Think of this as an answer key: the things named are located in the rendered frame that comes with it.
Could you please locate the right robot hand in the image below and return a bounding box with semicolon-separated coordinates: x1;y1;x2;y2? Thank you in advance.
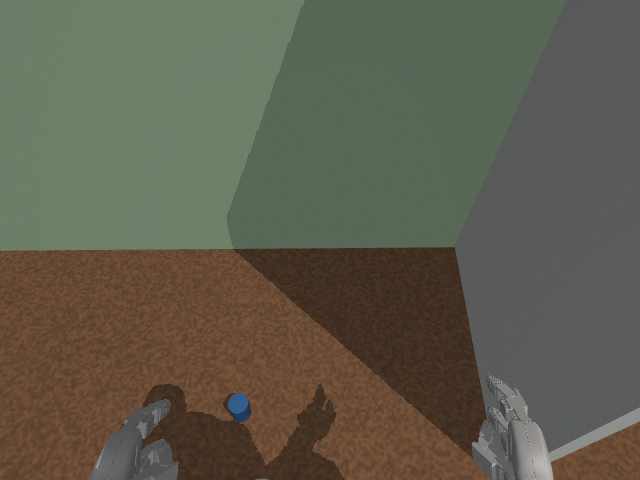
472;374;554;480

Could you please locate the tin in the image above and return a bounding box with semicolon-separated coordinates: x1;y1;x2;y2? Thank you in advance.
228;393;251;422

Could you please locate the left robot hand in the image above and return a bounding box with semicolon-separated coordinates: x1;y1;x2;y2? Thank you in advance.
89;399;179;480

